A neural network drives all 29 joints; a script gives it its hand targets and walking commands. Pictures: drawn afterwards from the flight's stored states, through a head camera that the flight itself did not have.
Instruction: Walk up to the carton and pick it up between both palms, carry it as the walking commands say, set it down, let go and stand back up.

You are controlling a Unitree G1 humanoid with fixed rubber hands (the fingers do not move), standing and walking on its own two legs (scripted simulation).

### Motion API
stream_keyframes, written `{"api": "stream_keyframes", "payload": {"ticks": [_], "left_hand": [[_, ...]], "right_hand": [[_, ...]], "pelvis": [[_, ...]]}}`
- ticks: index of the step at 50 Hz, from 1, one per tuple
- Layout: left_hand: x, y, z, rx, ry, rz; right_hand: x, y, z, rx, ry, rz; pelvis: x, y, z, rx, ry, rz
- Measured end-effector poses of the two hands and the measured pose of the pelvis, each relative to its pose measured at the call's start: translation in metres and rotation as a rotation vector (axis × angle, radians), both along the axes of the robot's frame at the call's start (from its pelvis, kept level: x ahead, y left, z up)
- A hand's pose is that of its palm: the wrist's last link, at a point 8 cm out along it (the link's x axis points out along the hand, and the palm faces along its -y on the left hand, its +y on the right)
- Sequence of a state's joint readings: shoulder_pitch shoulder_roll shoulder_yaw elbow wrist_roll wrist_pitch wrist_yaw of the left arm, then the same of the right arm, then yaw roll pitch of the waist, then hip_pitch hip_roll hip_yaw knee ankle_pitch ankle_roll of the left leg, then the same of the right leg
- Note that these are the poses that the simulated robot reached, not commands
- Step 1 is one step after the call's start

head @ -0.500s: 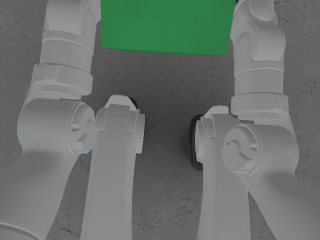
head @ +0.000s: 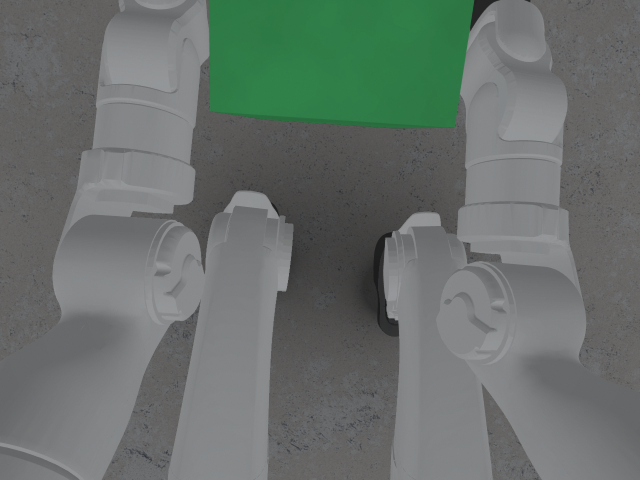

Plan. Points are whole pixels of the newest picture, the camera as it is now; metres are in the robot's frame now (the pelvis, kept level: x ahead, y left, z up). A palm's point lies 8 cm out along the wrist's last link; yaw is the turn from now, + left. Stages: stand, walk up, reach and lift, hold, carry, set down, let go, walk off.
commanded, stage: reach and lift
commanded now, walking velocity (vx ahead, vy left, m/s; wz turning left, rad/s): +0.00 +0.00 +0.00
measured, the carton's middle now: out of the picture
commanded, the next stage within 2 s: none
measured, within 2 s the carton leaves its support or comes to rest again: neither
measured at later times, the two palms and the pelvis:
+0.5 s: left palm out of the picture +0.52 +0.18 -0.04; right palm out of the picture +0.52 -0.09 -0.02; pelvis +0.00 +0.00 +0.05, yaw +0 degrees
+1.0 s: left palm out of the picture +0.50 +0.17 +0.05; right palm out of the picture +0.50 -0.10 +0.06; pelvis +0.01 +0.00 +0.11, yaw +1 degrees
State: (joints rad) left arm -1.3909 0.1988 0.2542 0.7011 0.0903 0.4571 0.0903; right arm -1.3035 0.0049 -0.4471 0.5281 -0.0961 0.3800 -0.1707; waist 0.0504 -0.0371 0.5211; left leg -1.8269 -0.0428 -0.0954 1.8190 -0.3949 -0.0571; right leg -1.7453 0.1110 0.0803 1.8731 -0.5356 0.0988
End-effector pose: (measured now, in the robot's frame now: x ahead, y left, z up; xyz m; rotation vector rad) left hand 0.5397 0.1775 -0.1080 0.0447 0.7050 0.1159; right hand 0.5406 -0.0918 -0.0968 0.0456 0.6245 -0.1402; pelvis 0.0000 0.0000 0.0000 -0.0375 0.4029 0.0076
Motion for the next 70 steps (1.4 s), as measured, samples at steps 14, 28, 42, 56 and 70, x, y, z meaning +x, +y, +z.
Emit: {"api": "stream_keyframes", "payload": {"ticks": [14,28,42,56,70], "left_hand": [[-0.012,-0.001,0.04,0.002,-0.005,0.008],[-0.024,-0.002,0.08,0.002,-0.007,0.008],[-0.032,-0.006,0.123,0.008,-0.008,0.004],[-0.046,-0.014,0.19,0.009,0.05,-0.001],[-0.053,-0.008,0.251,0.0,0.042,0.017]], "right_hand": [[-0.01,-0.001,0.04,-0.003,-0.004,0.01],[-0.022,-0.001,0.081,-0.011,-0.004,0.014],[-0.032,-0.006,0.122,-0.014,-0.004,0.014],[-0.049,-0.014,0.188,-0.017,0.058,0.007],[-0.052,-0.009,0.248,-0.016,0.051,0.026]], "pelvis": [[-0.004,-0.001,0.027,0.003,-0.043,0.003],[-0.004,0.0,0.057,-0.002,-0.092,0.01],[0.0,0.001,0.089,-0.003,-0.124,0.015],[0.036,0.003,0.121,0.0,0.046,0.008],[0.08,0.006,0.179,0.016,0.045,-0.003]]}}
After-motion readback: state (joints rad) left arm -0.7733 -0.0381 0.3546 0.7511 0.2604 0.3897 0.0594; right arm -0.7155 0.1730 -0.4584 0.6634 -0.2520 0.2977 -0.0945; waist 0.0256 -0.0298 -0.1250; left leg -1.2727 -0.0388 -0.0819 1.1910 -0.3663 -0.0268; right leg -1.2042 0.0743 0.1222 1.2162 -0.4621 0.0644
